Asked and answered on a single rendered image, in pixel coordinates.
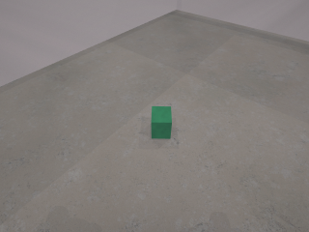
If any carton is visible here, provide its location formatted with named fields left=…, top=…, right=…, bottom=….
left=151, top=106, right=172, bottom=139

